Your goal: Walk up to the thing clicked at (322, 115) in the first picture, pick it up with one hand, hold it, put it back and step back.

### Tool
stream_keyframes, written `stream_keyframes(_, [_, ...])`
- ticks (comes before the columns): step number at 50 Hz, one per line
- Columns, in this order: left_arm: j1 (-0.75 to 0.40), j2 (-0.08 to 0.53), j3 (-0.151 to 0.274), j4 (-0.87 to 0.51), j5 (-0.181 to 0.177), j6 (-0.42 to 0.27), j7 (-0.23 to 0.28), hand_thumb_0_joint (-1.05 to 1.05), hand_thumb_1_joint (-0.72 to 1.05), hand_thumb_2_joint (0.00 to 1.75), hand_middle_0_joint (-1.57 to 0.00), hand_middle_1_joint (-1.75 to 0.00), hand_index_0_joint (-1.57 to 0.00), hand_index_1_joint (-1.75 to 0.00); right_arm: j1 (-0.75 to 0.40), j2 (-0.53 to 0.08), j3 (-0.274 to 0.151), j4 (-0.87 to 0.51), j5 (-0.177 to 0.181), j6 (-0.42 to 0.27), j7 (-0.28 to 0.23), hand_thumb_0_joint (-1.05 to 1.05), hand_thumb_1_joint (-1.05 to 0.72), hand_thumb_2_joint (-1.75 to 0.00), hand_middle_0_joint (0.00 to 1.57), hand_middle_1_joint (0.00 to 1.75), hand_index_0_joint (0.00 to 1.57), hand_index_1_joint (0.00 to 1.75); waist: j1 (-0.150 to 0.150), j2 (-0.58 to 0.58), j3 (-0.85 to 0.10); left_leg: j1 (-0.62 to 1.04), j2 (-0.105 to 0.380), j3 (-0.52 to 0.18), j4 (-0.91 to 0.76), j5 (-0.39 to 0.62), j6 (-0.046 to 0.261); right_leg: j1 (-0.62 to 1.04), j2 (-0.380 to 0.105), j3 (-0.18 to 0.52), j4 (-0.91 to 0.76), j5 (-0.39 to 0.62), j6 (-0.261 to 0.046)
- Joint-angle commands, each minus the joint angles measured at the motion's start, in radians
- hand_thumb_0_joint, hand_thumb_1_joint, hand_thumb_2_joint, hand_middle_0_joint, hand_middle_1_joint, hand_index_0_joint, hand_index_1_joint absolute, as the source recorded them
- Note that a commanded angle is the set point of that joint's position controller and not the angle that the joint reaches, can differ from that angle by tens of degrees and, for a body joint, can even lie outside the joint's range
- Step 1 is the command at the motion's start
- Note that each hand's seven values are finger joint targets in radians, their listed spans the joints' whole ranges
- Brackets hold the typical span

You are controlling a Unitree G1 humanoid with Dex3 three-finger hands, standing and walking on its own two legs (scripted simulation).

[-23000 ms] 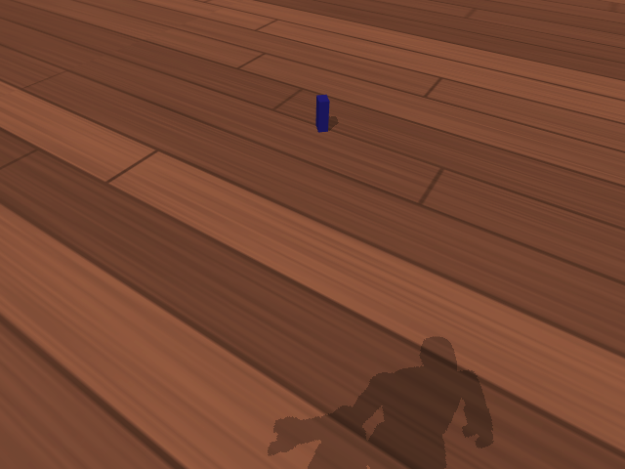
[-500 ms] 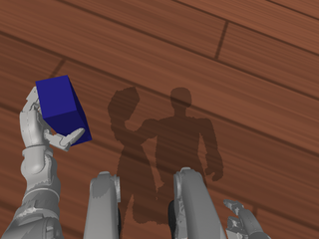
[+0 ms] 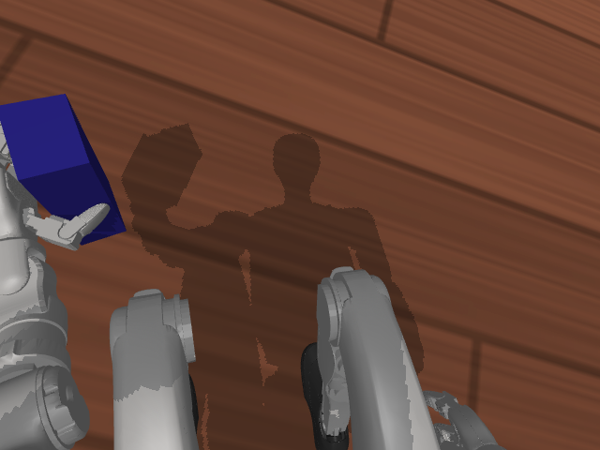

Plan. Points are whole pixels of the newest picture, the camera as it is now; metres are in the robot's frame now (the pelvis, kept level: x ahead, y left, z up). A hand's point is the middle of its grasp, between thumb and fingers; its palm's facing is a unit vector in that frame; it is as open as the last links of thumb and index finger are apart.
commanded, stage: crouch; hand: left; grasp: from the side
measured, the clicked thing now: (74, 181) +0.47 +0.23 -0.06
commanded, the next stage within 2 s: lower in 0.40 s
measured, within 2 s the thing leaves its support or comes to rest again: neither
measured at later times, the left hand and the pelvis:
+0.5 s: hand (81, 201) +0.46 +0.25 -0.11, palm faces +0.20 -0.98 -0.03, open 12.0 cm; pelvis +0.00 +0.00 -0.04, yaw -3 degrees
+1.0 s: hand (98, 214) +0.47 +0.24 -0.19, palm faces +0.22 -0.98 -0.01, open 12.0 cm; pelvis +0.00 +0.01 -0.06, yaw -6 degrees
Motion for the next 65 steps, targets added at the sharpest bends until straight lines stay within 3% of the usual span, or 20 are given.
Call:
stream_keyframes(1, [-0.293, 0.221, 0.013, -0.199, -0.019, -0.081, -0.012, 0.0, -0.05, 1.25, -1.15, -1.39, -1.17, -1.39, 0.098, -0.232, -0.068, -0.055, -0.002, -0.011, -0.01, 0.0, -0.88, -0.9, 0.2, 0.3, 0.2, 0.3, 0.004, 0.199, -0.607, 0.389, -0.013, 0.099, -0.258, 0.022, 0.05, 0.302, 0.032, -0.09, -0.228, 0.084, -0.064])
stream_keyframes(3, [-0.277, 0.258, 0.037, -0.2, -0.018, -0.079, -0.01, 0.0, -0.03, 1.26, -1.16, -1.4, -1.18, -1.4, 0.103, -0.242, -0.06, -0.052, -0.007, -0.006, -0.007, 0.0, -0.88, -0.9, 0.2, 0.3, 0.2, 0.3, 0.008, 0.217, -0.621, 0.393, -0.01, 0.094, -0.24, 0.065, 0.045, 0.315, 0.035, -0.095, -0.204, 0.118, -0.065])
stream_keyframes(5, [-0.274, 0.226, 0.013, -0.193, -0.02, -0.08, -0.016, 0.0, -0.02, 1.26, -1.16, -1.41, -1.18, -1.4, 0.09, -0.246, -0.053, -0.055, -0.011, -0.004, -0.004, 0.0, -0.88, -0.9, 0.2, 0.3, 0.2, 0.3, -0.011, 0.213, -0.588, 0.375, -0.009, 0.084, -0.227, 0.058, 0.046, 0.287, 0.036, -0.104, -0.188, 0.116, -0.065])
stream_keyframes(9, [-0.253, 0.254, 0.033, -0.207, -0.018, -0.083, -0.01, 0.0, -0.01, 1.27, -1.16, -1.41, -1.18, -1.4, 0.098, -0.256, -0.044, -0.056, -0.021, 0.004, 0.0, 0.0, -0.88, -0.9, 0.2, 0.3, 0.2, 0.3, -0.005, 0.211, -0.617, 0.377, -0.007, 0.079, -0.196, 0.099, 0.044, 0.316, 0.04, -0.109, -0.17, 0.155, -0.062])
stream_keyframes(13, [-0.272, 0.245, 0.007, -0.212, -0.015, -0.089, -0.008, 0.0, 0.01, 1.28, -1.19, -1.43, -1.22, -1.43, 0.085, -0.263, -0.033, -0.055, -0.03, 0.011, 0.004, 0.0, -0.89, -0.9, 0.2, 0.3, 0.2, 0.3, -0.022, 0.229, -0.595, 0.361, -0.004, 0.069, -0.173, 0.094, 0.041, 0.297, 0.043, -0.116, -0.15, 0.155, -0.062])
stream_keyframes(21, [-0.231, 0.274, 0.033, -0.219, -0.012, -0.1, 0.01, 0.0, 0.03, 1.3, -1.21, -1.46, -1.23, -1.45, 0.061, -0.284, -0.013, -0.059, -0.049, 0.024, 0.016, 0.0, -0.89, -0.9, 0.2, 0.3, 0.2, 0.3, -0.022, 0.258, -0.571, 0.365, 0.0, 0.054, -0.133, 0.128, 0.036, 0.28, 0.047, -0.132, -0.11, 0.186, -0.061])
stream_keyframes(23, [-0.236, 0.253, 0.016, -0.216, -0.012, -0.105, 0.008, 0.0, 0.03, 1.29, -1.2, -1.44, -1.22, -1.44, 0.058, -0.288, -0.012, -0.064, -0.054, 0.029, 0.019, 0.0, -0.89, -0.9, 0.2, 0.3, 0.2, 0.3, -0.041, 0.254, -0.562, 0.36, -0.001, 0.046, -0.13, 0.106, 0.036, 0.273, 0.047, -0.139, -0.107, 0.174, -0.059])
stream_keyframes(26, [-0.221, 0.271, 0.032, -0.222, -0.017, -0.108, 0.019, 0.0, 0.01, 1.29, -1.21, -1.48, -1.24, -1.47, 0.055, -0.288, -0.002, -0.065, -0.06, 0.032, 0.022, 0.0, -0.89, -0.9, 0.2, 0.3, 0.2, 0.3, -0.034, 0.229, -0.569, 0.329, -0.001, 0.05, -0.106, 0.117, 0.04, 0.31, 0.052, -0.138, -0.108, 0.188, -0.053])
stream_keyframes(29, [-0.204, 0.26, 0.004, -0.157, -0.006, -0.112, 0.023, 0.0, 0.01, 1.27, -1.2, -1.47, -1.23, -1.46, 0.039, -0.296, 0.014, -0.066, -0.065, 0.036, 0.026, 0.0, -0.9, -0.9, 0.2, 0.3, 0.2, 0.3, -0.06, 0.217, -0.512, 0.297, 0.001, 0.04, -0.09, 0.119, 0.041, 0.291, 0.055, -0.144, -0.094, 0.192, -0.054])
stream_keyframes(31, [-0.209, 0.279, 0.012, -0.133, -0.008, -0.127, 0.029, 0.0, 0.01, 1.26, -1.2, -1.46, -1.23, -1.45, 0.034, -0.302, 0.028, -0.068, -0.071, 0.037, 0.028, 0.0, -0.89, -0.9, 0.2, 0.3, 0.2, 0.3, -0.072, 0.202, -0.489, 0.281, 0.002, 0.03, -0.077, 0.111, 0.042, 0.294, 0.058, -0.152, -0.09, 0.187, -0.051])
stream_keyframes(33, [-0.211, 0.308, 0.034, -0.132, -0.013, -0.145, 0.033, 0.0, 0.01, 1.24, -1.19, -1.45, -1.23, -1.44, 0.012, -0.312, 0.039, -0.079, -0.078, 0.036, 0.03, 0.0, -0.89, -0.9, 0.2, 0.3, 0.2, 0.3, -0.063, 0.217, -0.492, 0.306, 0.004, 0.022, -0.075, 0.106, 0.039, 0.283, 0.06, -0.161, -0.082, 0.177, -0.053])
stream_keyframes(38, [-0.234, 0.358, 0.041, -0.089, -0.009, -0.186, 0.035, 0.0, 0.04, 1.23, -1.18, -1.44, -1.22, -1.42, -0.002, -0.333, 0.075, -0.091, -0.098, 0.039, 0.035, 0.0, -0.89, -0.9, 0.2, 0.3, 0.2, 0.3, -0.093, 0.253, -0.478, 0.32, 0.009, 0.005, -0.065, 0.108, 0.031, 0.303, 0.064, -0.179, -0.067, 0.182, -0.052])
stream_keyframes(39, [-0.204, 0.371, 0.05, -0.085, -0.006, -0.193, 0.037, 0.0, 0.04, 1.23, -1.18, -1.43, -1.21, -1.41, -0.026, -0.338, 0.079, -0.102, -0.102, 0.038, 0.035, 0.0, -0.9, -0.9, 0.2, 0.3, 0.2, 0.3, -0.078, 0.254, -0.475, 0.336, 0.012, 0.007, -0.057, 0.119, 0.03, 0.295, 0.065, -0.178, -0.062, 0.189, -0.052])
stream_keyframes(41, [-0.24, 0.394, 0.057, -0.084, -0.006, -0.207, 0.043, 0.0, 0.02, 1.22, -1.18, -1.42, -1.21, -1.4, -0.023, -0.34, 0.096, -0.096, -0.113, 0.042, 0.036, 0.0, -0.9, -0.9, 0.2, 0.3, 0.2, 0.3, -0.089, 0.269, -0.474, 0.32, 0.012, 0.005, -0.047, 0.116, 0.031, 0.323, 0.068, -0.178, -0.065, 0.195, -0.05])
stream_keyframes(43, [-0.246, 0.386, 0.049, -0.061, -0.009, -0.217, 0.05, 0.0, 0.02, 1.21, -1.18, -1.42, -1.21, -1.4, -0.035, -0.349, 0.109, -0.099, -0.119, 0.038, 0.039, 0.0, -0.9, -0.9, 0.2, 0.3, 0.2, 0.3, -0.113, 0.279, -0.432, 0.317, 0.013, -0.008, -0.052, 0.098, 0.028, 0.302, 0.068, -0.193, -0.057, 0.185, -0.051])
stream_keyframes(45, [-0.211, 0.404, 0.066, -0.031, -0.007, -0.225, 0.06, 0.0, 0.01, 1.21, -1.17, -1.42, -1.21, -1.4, -0.042, -0.355, 0.122, -0.104, -0.129, 0.041, 0.04, 0.0, -0.9, -0.9, 0.2, 0.3, 0.2, 0.3, -0.107, 0.28, -0.441, 0.337, 0.017, -0.011, -0.04, 0.114, 0.026, 0.315, 0.072, -0.197, -0.055, 0.198, -0.049])
stream_keyframes(55, [-0.212, 0.408, 0.035, 0.026, 0.0, -0.266, 0.093, 0.0, 0.05, 1.19, -1.13, -1.37, -1.17, -1.35, -0.087, -0.388, 0.169, -0.121, -0.157, 0.047, 0.046, 0.0, -0.89, -0.9, 0.2, 0.3, 0.2, 0.3, -0.151, 0.302, -0.364, 0.355, 0.024, -0.05, -0.035, 0.123, 0.017, 0.3, 0.076, -0.233, -0.034, 0.219, -0.048])
stream_keyframes(56, [-0.231, 0.44, 0.043, 0.016, 0.005, -0.274, 0.1, 0.0, 0.04, 1.18, -1.14, -1.38, -1.18, -1.35, -0.091, -0.389, 0.175, -0.123, -0.16, 0.048, 0.046, 0.0, -0.89, -0.9, 0.2, 0.3, 0.2, 0.3, -0.154, 0.315, -0.358, 0.345, 0.023, -0.053, -0.038, 0.109, 0.018, 0.301, 0.077, -0.235, -0.036, 0.208, -0.048])
stream_keyframes(61, [-0.209, 0.444, 0.043, 0.058, 0.013, -0.294, 0.132, 0.0, 0.08, 1.2, -1.12, -1.37, -1.16, -1.35, -0.103, -0.397, 0.199, -0.128, -0.176, 0.052, 0.048, 0.0, -0.89, -0.9, 0.2, 0.3, 0.2, 0.3, -0.164, 0.312, -0.351, 0.37, 0.029, -0.067, -0.028, 0.146, 0.015, 0.323, 0.082, -0.245, -0.03, 0.242, -0.044])
stream_keyframes(65, [-0.231, 0.48, 0.034, 0.087, 0.028, -0.309, 0.143, 0.0, 0.08, 1.21, -1.13, -1.37, -1.16, -1.35, -0.13, -0.403, 0.216, -0.134, -0.184, 0.052, 0.047, 0.0, -0.89, -0.9, 0.2, 0.3, 0.2, 0.3, -0.179, 0.304, -0.299, 0.327, 0.029, -0.069, -0.02, 0.085, 0.021, 0.309, 0.085, -0.252, -0.037, 0.201, -0.042])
